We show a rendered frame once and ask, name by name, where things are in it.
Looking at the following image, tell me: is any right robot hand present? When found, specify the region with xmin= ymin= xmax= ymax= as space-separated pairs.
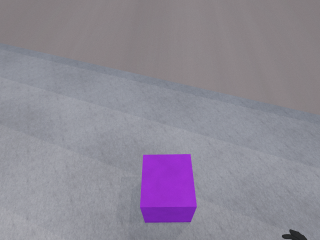
xmin=282 ymin=229 xmax=307 ymax=240

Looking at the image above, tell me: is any carton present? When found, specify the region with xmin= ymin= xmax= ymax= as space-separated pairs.
xmin=140 ymin=154 xmax=197 ymax=223

